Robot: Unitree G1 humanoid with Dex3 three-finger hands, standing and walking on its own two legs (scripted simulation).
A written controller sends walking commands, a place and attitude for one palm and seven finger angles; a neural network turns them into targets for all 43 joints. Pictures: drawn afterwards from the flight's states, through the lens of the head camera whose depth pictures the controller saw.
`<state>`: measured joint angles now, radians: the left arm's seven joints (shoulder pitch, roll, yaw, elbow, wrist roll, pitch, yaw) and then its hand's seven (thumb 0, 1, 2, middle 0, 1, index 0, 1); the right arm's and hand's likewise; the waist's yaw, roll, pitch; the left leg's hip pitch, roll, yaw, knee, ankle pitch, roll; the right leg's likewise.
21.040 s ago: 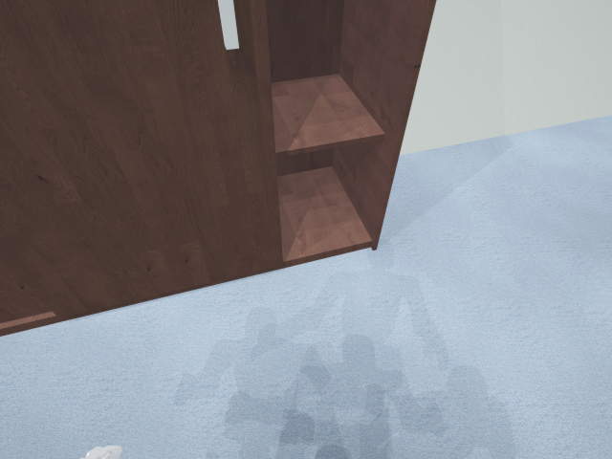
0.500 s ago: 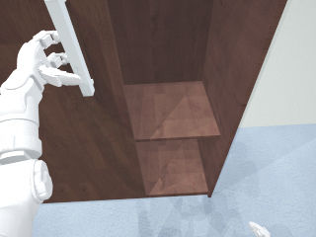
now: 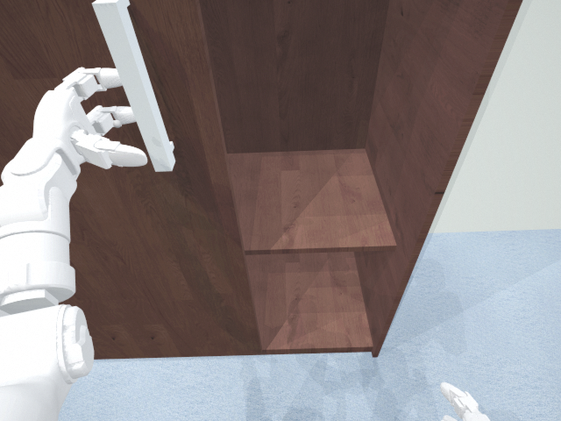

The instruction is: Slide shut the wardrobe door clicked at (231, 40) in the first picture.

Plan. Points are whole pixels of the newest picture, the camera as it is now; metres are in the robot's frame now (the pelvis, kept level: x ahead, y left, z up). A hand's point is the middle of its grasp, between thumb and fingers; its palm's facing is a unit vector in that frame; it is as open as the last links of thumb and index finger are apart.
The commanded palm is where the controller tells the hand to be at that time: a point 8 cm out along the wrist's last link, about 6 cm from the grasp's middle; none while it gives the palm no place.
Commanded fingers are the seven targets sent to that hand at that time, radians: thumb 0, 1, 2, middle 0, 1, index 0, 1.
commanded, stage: slide the fingers in behind the handle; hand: left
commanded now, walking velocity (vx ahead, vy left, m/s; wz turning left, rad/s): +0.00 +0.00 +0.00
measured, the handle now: (145, 91) +0.48 +0.20 +0.27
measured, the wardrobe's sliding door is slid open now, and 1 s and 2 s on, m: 0.39 0.39 0.38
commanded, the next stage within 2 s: grip the handle and tug to test in 1.34 s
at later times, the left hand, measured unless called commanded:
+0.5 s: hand (144, 117) +0.42 +0.19 +0.26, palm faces +0.05 -1.00 -0.02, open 14.0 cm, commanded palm +0.40 +0.24 +0.26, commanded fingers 0.00 -0.50 0.30 -0.30 -1.20 -0.30 -1.20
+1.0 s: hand (150, 119) +0.42 +0.18 +0.26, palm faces +0.10 -0.99 -0.03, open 14.6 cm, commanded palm +0.39 +0.22 +0.26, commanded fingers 0.00 -0.50 0.30 -0.30 -1.20 -0.30 -1.20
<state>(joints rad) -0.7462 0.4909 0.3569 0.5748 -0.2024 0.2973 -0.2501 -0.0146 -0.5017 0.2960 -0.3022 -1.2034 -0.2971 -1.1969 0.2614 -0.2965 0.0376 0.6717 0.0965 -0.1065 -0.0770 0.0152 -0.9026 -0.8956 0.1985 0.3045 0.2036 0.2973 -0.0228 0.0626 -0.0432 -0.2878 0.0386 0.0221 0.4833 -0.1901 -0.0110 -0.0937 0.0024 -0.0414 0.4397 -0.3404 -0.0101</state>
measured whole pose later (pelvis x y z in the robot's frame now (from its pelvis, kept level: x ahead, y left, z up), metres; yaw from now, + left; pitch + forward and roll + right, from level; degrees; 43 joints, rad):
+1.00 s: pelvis +0.01 +0.00 +0.00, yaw +0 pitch -1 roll +0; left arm -0.74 0.37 0.29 0.44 -0.19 0.36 -0.11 -0.01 -0.50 0.30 -0.25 -1.20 -0.18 -1.16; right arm 0.21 -0.28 0.03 0.69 0.09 -0.09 -0.06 0.02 -0.90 -0.90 0.20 0.30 0.20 0.30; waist 0.00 0.06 -0.03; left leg -0.25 0.03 0.02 0.46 -0.19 -0.01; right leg -0.06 -0.01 -0.04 0.43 -0.35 -0.01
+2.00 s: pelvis +0.02 +0.00 +0.00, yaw +0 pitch +0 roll +1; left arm -0.65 0.34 0.30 0.29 -0.19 0.41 -0.07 0.00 0.41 0.69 -0.31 -1.30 -0.20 -1.25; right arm 0.19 -0.27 0.04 0.66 0.08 -0.06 -0.05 0.02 -0.90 -0.90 0.20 0.30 0.20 0.30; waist -0.01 0.07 -0.04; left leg -0.23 0.02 0.03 0.45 -0.21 -0.01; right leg -0.05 -0.01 -0.03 0.42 -0.36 -0.01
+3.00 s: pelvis +0.09 +0.00 +0.00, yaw -1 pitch +4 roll +0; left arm -0.30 0.31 0.35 -0.25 -0.27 0.54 -0.10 -0.03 0.67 0.76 -0.32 -1.35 -0.12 -1.28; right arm 0.14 -0.27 0.05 0.61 0.08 -0.04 -0.04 0.02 -0.90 -0.90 0.20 0.30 0.20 0.30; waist 0.01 0.08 -0.11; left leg -0.21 0.03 0.03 0.45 -0.28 -0.01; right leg -0.07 -0.01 -0.05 0.48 -0.34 -0.01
